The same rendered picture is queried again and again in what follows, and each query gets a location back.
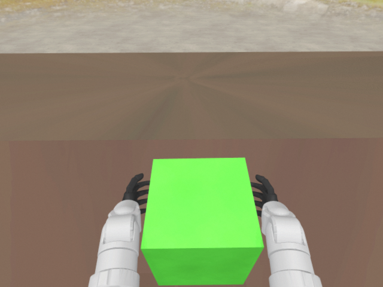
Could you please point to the robot left hand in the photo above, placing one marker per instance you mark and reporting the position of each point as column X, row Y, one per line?
column 132, row 193

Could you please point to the robot right forearm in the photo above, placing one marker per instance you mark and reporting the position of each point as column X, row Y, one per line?
column 288, row 252

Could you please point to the robot left forearm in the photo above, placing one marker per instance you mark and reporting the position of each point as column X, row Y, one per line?
column 119, row 248

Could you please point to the carton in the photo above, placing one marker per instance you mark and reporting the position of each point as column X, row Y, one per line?
column 201, row 225

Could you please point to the robot right hand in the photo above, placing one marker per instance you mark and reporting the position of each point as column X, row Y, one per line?
column 266, row 195

